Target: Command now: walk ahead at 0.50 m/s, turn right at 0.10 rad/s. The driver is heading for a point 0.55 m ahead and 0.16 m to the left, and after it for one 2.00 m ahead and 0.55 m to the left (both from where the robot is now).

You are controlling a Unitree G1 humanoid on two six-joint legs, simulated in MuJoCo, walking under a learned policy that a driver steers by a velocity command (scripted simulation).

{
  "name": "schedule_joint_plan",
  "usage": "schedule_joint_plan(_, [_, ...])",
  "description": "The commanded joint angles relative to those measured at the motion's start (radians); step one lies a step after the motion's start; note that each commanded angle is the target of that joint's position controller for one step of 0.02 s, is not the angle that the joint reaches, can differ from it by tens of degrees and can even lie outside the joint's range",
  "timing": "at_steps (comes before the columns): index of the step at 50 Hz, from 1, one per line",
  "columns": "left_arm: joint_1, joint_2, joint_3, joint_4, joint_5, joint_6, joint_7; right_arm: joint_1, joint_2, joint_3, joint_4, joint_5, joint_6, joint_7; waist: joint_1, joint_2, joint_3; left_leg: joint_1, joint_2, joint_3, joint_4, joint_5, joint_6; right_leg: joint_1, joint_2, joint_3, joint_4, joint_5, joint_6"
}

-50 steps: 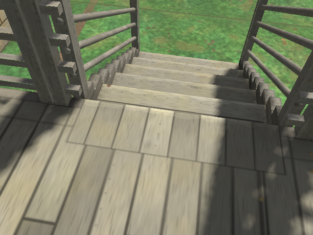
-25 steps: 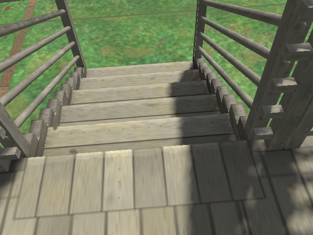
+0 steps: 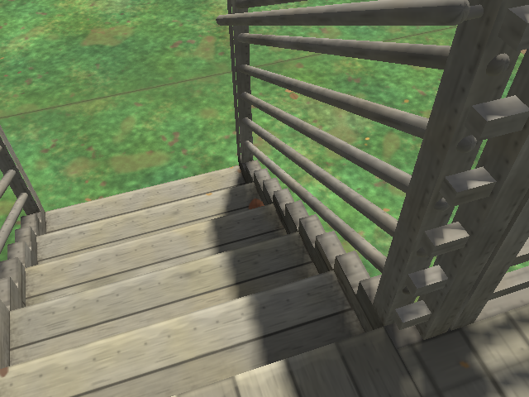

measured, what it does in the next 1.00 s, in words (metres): walks ahead, turning left: right foot, then left foot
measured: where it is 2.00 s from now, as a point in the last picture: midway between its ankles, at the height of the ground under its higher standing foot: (187, 308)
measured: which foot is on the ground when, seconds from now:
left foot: down 0.00-0.32, up 0.34-0.78, down 0.80-1.00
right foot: up 0.00-0.26, down 0.28-0.80, up 0.82-1.00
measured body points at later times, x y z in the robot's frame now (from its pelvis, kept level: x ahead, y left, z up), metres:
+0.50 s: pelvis +0.30 -0.05 +0.00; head +0.31 -0.05 +0.45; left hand +0.33 +0.21 -0.13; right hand +0.38 -0.29 -0.14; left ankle +0.28 +0.11 -0.66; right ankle +0.30 -0.13 -0.74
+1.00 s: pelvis +0.55 +0.04 -0.05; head +0.54 +0.04 +0.40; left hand +0.68 +0.32 -0.13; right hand +0.53 -0.20 -0.19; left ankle +0.46 +0.10 -0.74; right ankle +0.65 -0.09 -0.70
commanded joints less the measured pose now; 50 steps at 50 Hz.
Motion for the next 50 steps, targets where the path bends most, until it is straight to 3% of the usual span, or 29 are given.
schedule_joint_plan(1, [-0.068, 0.041, 0.007, -0.074, -0.011, 0.003, -0.008, -0.050, -0.137, -0.043, -0.073, -0.008, -0.031, 0.023, 0.027, 0.042, 0.018, 0.033, 0.287, -0.197, -0.163, 0.361, 0.211, -0.065, -0.046, -0.023, -0.171, 0.150, 0.022])
schedule_joint_plan(5, [-0.181, 0.038, 0.010, -0.095, -0.015, 0.020, -0.020, 0.055, -0.136, -0.048, -0.020, 0.000, -0.022, 0.054, -0.015, 0.074, 0.058, 0.019, 0.277, -0.147, -0.139, 0.418, 0.188, 0.001, -0.016, -0.078, -0.319, 0.265, -0.017])
schedule_joint_plan(11, [-0.315, 0.094, 0.044, -0.141, -0.032, 0.021, 0.003, 0.124, -0.125, -0.047, 0.057, 0.005, -0.006, 0.059, -0.025, 0.107, 0.103, 0.248, 0.328, -0.151, -0.097, 0.405, 0.137, 0.006, 0.023, -0.093, -0.458, 0.149, -0.080])
schedule_joint_plan(13, [-0.300, 0.097, 0.052, -0.141, -0.052, 0.020, 0.002, 0.087, -0.200, -0.069, 0.056, 0.002, -0.002, 0.051, 0.037, 0.119, 0.078, 0.245, 0.325, -0.119, -0.017, 0.725, 0.115, 0.173, 0.067, -0.139, -0.519, 0.127, -0.110])
schedule_joint_plan(14, [-0.250, 0.132, 0.062, -0.119, -0.057, 0.009, 0.009, 0.087, -0.210, -0.077, 0.061, 0.008, -0.004, 0.048, 0.056, 0.108, 0.038, 0.191, 0.289, -0.101, 0.064, 0.814, 0.087, 0.339, 0.091, -0.155, -0.524, 0.172, -0.149])
schedule_joint_plan(15, [-0.110, 0.169, 0.077, -0.079, -0.065, -0.005, 0.015, 0.095, -0.198, -0.075, 0.057, -0.014, -0.006, 0.049, 0.100, 0.067, -0.092, 0.068, 0.222, -0.072, 0.239, 0.800, 0.037, 0.628, 0.075, -0.130, -0.447, 0.237, -0.208])
schedule_joint_plan(16, [0.142, 0.176, 0.064, -0.017, -0.070, -0.008, 0.015, 0.233, -0.074, -0.030, 0.048, -0.040, -0.023, 0.046, 0.138, -0.153, -0.399, -0.328, 0.077, -0.053, 0.586, 0.401, -0.045, 1.190, -0.192, 0.246, -0.485, 0.223, -0.431])
schedule_joint_plan(17, [0.413, 0.157, 0.064, 0.063, -0.040, 0.004, 0.026, 0.181, -0.086, -0.035, 0.066, -0.035, -0.024, 0.076, 0.240, -0.139, -0.436, -0.522, -0.027, -0.115, 0.872, -0.365, -0.062, 1.306, -0.342, 0.587, -0.665, 0.172, -0.489])
schedule_joint_plan(18, [0.421, 0.172, 0.078, 0.108, -0.019, -0.016, 0.039, -0.006, -0.097, -0.052, 0.016, 0.004, -0.025, 0.080, 0.254, -0.078, -0.165, -0.664, 0.050, -0.216, 1.007, -0.304, -0.017, 1.081, -0.314, 0.480, -0.710, 0.012, -0.356])
schedule_joint_plan(19, [0.278, 0.153, 0.074, 0.091, -0.052, -0.030, 0.049, -0.076, -0.125, -0.059, 0.008, 0.016, -0.025, 0.060, 0.196, -0.102, -0.002, -0.677, 0.118, -0.197, 1.014, -0.226, -0.005, 0.838, -0.291, 0.333, -0.739, 0.092, -0.312])
schedule_joint_plan(20, [0.175, 0.089, 0.050, 0.073, -0.077, -0.029, 0.058, -0.046, -0.123, -0.057, 0.005, -0.013, -0.013, 0.044, 0.129, -0.081, -0.047, -0.588, 0.152, -0.195, 0.973, -0.191, 0.010, 0.722, -0.275, 0.240, -0.762, 0.248, -0.300])
schedule_joint_plan(21, [0.097, 0.016, 0.025, 0.064, -0.071, -0.030, 0.067, -0.060, -0.074, -0.043, 0.007, -0.033, -0.002, 0.038, 0.083, -0.045, -0.037, -0.532, 0.191, -0.195, 0.947, -0.161, 0.003, 0.618, -0.272, 0.168, -0.789, 0.361, -0.286])
schedule_joint_plan(23, [0.034, -0.025, 0.011, 0.042, -0.050, -0.032, 0.074, -0.044, -0.013, -0.030, 0.014, -0.035, 0.027, 0.043, 0.020, -0.038, -0.031, -0.460, 0.216, -0.177, 0.853, -0.164, -0.026, 0.500, -0.251, 0.069, -0.870, 0.366, -0.267])
schedule_joint_plan(26, [0.053, 0.078, 0.043, 0.074, -0.029, -0.043, 0.063, -0.105, 0.001, -0.034, 0.010, -0.007, 0.023, 0.061, 0.010, -0.020, 0.015, -0.447, 0.186, -0.089, 0.689, 0.043, -0.054, 0.396, -0.204, -0.093, -0.921, 0.386, -0.252])
schedule_joint_plan(30, [0.132, 0.089, 0.047, 0.093, 0.020, -0.030, 0.036, -0.192, -0.019, -0.039, -0.015, -0.011, 0.003, 0.090, 0.038, -0.043, 0.003, -0.376, 0.135, -0.042, 0.651, 0.288, -0.045, 0.364, -0.154, -0.208, -0.855, 0.429, -0.231])
schedule_joint_plan(31, [0.149, 0.098, 0.051, 0.114, 0.038, -0.021, 0.033, -0.146, -0.021, -0.038, -0.005, -0.009, -0.003, 0.098, 0.018, -0.042, 0.012, -0.419, 0.154, -0.098, 0.742, 0.322, -0.039, 0.416, -0.211, -0.183, -0.819, 0.457, -0.241])
schedule_joint_plan(33, [0.160, 0.093, 0.046, 0.134, 0.031, -0.021, 0.036, -0.169, -0.078, -0.055, -0.010, 0.008, -0.012, 0.082, 0.026, -0.040, 0.042, -0.554, 0.169, -0.134, 0.693, 0.266, -0.034, 0.572, -0.226, -0.200, -0.758, 0.530, -0.218])
schedule_joint_plan(35, [0.264, 0.096, 0.042, 0.176, 0.018, -0.025, 0.045, -0.218, -0.074, -0.060, -0.014, -0.003, -0.004, 0.069, 0.050, -0.030, 0.023, -0.601, 0.156, -0.083, 0.701, 0.141, -0.028, 0.714, -0.230, -0.217, -0.697, 0.652, -0.188])
schedule_joint_plan(38, [0.138, 0.186, 0.060, 0.137, 0.035, -0.041, 0.051, -0.079, -0.123, -0.089, 0.014, -0.002, 0.006, 0.056, -0.046, -0.048, 0.013, -0.255, 0.069, 0.011, 0.683, 0.040, -0.007, 0.541, -0.211, -0.306, -0.538, 1.045, -0.143])
schedule_joint_plan(39, [0.038, 0.196, 0.066, 0.088, 0.052, -0.048, 0.051, 0.048, -0.155, -0.099, 0.024, 0.026, -0.013, 0.041, -0.099, -0.060, -0.008, -0.092, 0.034, -0.025, 0.678, 0.005, -0.009, 0.462, -0.221, -0.297, -0.402, 1.068, -0.104])
schedule_joint_plan(40, [-0.053, 0.241, 0.079, 0.093, 0.035, -0.054, 0.031, 0.235, -0.172, -0.119, 0.095, 0.017, -0.028, 0.023, -0.210, 0.024, -0.021, 0.124, -0.015, 0.008, 0.506, 0.077, 0.026, 0.353, -0.146, -0.324, -0.106, 0.854, -0.076])
schedule_joint_plan(41, [0.048, 0.119, 0.050, 0.128, 0.044, -0.039, -0.011, 0.344, -0.219, -0.124, 0.147, -0.012, -0.032, -0.002, -0.176, 0.299, -0.070, 0.311, 0.054, -0.153, 0.355, 0.360, 0.188, 0.147, 0.050, -0.345, 0.444, -0.162, -0.022])
schedule_joint_plan(42, [0.073, -0.011, 0.013, 0.068, 0.027, -0.052, -0.052, 0.310, -0.314, -0.114, 0.086, -0.008, -0.033, 0.004, -0.079, 0.296, -0.162, 0.460, 0.210, -0.572, 0.293, 0.707, 0.376, -0.149, 0.147, -0.126, 0.637, -0.480, 0.008])
schedule_joint_plan(43, [-0.111, 0.044, 0.020, -0.015, -0.030, -0.062, -0.053, 0.287, -0.300, -0.120, 0.082, -0.003, -0.052, 0.011, -0.145, 0.171, -0.041, 0.408, 0.314, -0.712, 0.205, 0.607, 0.378, -0.331, 0.139, 0.025, 0.562, -0.465, 0.003])
schedule_joint_plan(44, [-0.215, 0.070, 0.030, -0.056, -0.065, -0.062, -0.019, 0.216, -0.170, -0.085, 0.081, 0.028, -0.069, 0.019, -0.127, 0.125, 0.051, 0.271, 0.369, -0.761, 0.257, 0.403, 0.358, -0.422, 0.078, 0.114, 0.472, -0.446, 0.042])
schedule_joint_plan(45, [-0.174, 0.075, 0.028, -0.053, -0.032, -0.036, 0.019, 0.198, -0.051, -0.045, 0.112, 0.024, -0.069, 0.017, -0.055, -0.023, 0.018, 0.139, 0.315, -0.709, 0.316, 0.256, 0.298, -0.374, 0.051, 0.126, 0.407, -0.317, 0.042])
schedule_joint_plan(47, [-0.062, 0.015, -0.004, -0.035, 0.020, 0.002, 0.053, -0.015, 0.005, 0.005, 0.051, -0.017, -0.038, 0.038, 0.095, 0.005, 0.048, -0.279, 0.217, -0.578, 0.306, 0.166, 0.257, -0.152, 0.009, 0.083, 0.223, -0.163, 0.027])
schedule_joint_plan(49, [0.063, -0.045, -0.035, -0.033, 0.070, 0.027, 0.036, -0.116, -0.050, 0.001, -0.003, -0.021, -0.032, 0.028, 0.163, 0.023, 0.032, -0.666, 0.072, -0.426, 0.338, -0.037, 0.215, 0.189, 0.015, -0.054, 0.106, 0.177, 0.014])
schedule_joint_plan(50, [0.020, -0.016, -0.026, -0.020, 0.071, 0.008, 0.018, -0.015, -0.008, 0.015, 0.006, -0.003, -0.050, -0.013, 0.088, -0.028, 0.032, -0.592, 0.014, -0.383, 0.380, -0.145, 0.177, 0.144, -0.014, -0.010, -0.050, 0.480, 0.023])
Next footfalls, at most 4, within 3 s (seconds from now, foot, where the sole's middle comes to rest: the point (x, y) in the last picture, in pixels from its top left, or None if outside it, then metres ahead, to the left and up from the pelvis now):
0.28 right None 0.34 -0.13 -0.78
0.80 left None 0.50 0.11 -0.78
1.16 right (259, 327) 0.79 0.01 -0.94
1.48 left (170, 333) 0.78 0.28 -0.94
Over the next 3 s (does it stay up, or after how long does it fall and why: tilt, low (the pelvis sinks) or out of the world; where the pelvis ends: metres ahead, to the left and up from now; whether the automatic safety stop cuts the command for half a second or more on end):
stays up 1.48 0.57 -0.63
